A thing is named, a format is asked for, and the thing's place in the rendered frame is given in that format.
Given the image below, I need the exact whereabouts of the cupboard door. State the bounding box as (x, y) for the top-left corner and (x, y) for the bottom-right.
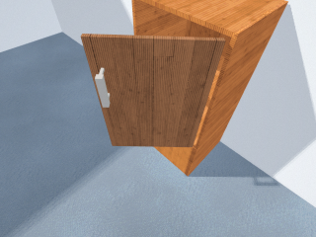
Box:
(81, 34), (226, 148)

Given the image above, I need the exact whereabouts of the handle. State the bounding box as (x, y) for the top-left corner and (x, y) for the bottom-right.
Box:
(95, 67), (110, 108)

